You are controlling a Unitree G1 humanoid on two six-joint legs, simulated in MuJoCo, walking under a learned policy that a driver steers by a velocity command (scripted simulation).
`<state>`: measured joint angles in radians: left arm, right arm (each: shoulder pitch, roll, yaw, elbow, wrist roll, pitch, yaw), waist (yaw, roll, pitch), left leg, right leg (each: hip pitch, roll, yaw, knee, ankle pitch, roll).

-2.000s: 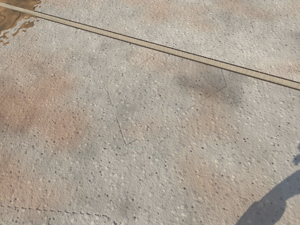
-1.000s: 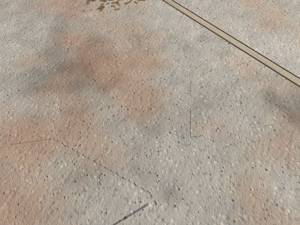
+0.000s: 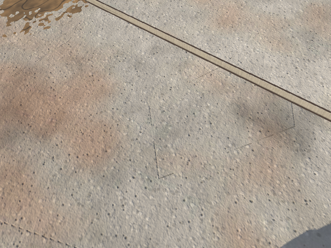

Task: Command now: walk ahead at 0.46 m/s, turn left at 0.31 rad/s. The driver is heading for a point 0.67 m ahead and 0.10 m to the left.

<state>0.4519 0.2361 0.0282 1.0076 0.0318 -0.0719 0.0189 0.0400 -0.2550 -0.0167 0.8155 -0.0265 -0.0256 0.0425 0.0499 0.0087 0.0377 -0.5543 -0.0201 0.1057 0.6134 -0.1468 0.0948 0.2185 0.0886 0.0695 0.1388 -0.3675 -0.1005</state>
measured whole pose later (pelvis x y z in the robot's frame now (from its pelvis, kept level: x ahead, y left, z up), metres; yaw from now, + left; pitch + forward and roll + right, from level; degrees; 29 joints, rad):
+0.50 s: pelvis +0.30 +0.03 +0.01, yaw +17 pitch +2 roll +0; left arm -0.02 0.25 -0.01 0.73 0.04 -0.04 -0.03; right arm 0.46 -0.26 -0.06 0.92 -0.01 -0.05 -0.01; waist -0.10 -0.03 0.05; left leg 0.04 -0.15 -0.21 0.28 -0.34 0.12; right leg -0.61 -0.03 0.02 0.60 -0.03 0.02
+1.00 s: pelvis +0.54 +0.08 +0.01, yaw +21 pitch +0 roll -2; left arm 0.40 0.21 0.01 0.98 0.01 -0.07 0.00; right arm 0.09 -0.21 0.00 0.83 -0.03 -0.04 0.01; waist 0.07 0.03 0.06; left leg -0.47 0.00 0.02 0.58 -0.08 0.04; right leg -0.04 0.07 -0.04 0.33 -0.29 -0.05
